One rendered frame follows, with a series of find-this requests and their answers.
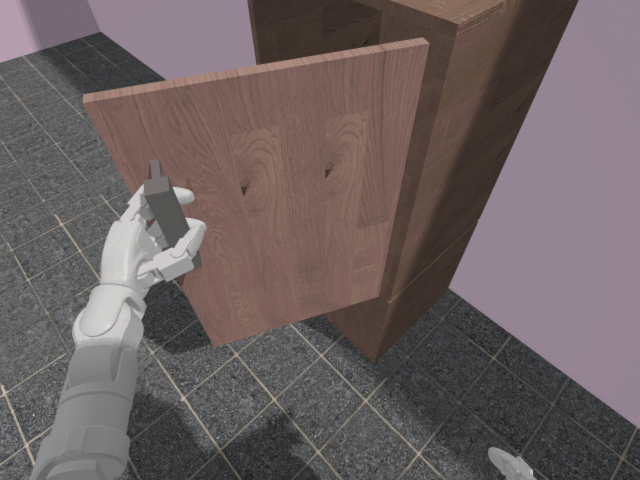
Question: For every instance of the left robot forearm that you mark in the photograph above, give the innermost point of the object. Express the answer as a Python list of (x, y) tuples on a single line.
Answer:
[(88, 439)]

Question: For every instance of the handle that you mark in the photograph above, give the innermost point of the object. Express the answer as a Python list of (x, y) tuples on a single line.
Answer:
[(165, 206)]

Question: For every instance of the left robot hand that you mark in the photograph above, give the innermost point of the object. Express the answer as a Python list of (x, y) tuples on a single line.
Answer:
[(128, 246)]

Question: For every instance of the cupboard door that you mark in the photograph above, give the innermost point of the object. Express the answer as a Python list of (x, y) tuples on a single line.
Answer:
[(296, 167)]

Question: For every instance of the right robot hand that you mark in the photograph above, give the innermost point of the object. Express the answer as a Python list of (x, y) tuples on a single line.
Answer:
[(513, 468)]

